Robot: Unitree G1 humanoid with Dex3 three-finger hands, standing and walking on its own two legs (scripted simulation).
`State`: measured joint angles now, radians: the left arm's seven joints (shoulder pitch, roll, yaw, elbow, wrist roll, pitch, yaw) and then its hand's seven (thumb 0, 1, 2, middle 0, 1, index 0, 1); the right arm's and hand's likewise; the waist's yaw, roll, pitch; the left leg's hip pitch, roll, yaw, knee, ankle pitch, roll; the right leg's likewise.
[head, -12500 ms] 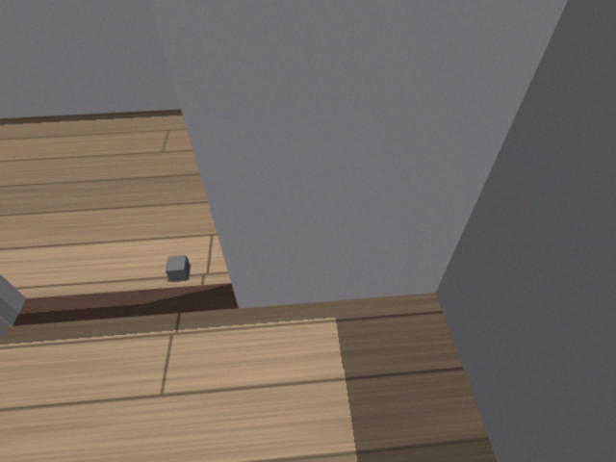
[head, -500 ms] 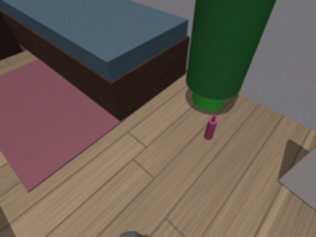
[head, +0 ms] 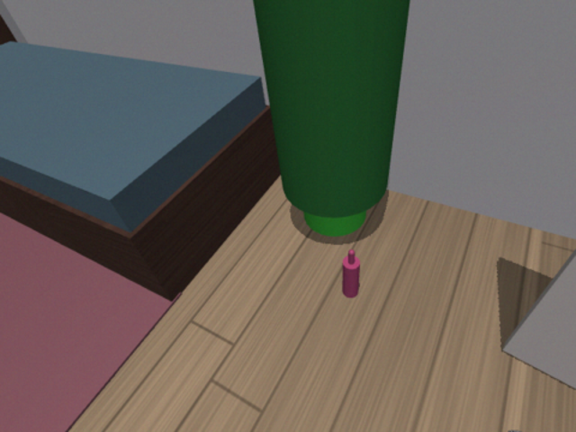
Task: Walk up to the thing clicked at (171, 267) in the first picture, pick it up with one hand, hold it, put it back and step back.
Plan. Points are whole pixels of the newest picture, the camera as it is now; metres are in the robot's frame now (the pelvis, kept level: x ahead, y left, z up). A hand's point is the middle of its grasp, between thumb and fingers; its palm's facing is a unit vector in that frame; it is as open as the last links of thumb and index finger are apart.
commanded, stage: walk up
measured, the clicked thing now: out of the picture -0.55 -1.12 -0.71
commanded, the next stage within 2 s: none
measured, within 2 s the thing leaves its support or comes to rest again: neither
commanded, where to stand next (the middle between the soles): +0.21 +0.07 m, yaw -132 degrees
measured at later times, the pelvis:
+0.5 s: pelvis +0.20 +0.08 +0.01, yaw -24 degrees
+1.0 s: pelvis +0.24 +0.20 +0.01, yaw -57 degrees
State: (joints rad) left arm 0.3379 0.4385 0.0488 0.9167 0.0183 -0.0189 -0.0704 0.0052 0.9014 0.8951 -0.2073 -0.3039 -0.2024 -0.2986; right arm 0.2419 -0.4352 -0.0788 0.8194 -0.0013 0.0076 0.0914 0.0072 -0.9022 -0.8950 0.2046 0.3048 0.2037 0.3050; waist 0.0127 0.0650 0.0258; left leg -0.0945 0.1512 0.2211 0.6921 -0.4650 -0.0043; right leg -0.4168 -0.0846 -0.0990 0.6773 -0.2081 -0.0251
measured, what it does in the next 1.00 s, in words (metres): walks ahead, turning right: left foot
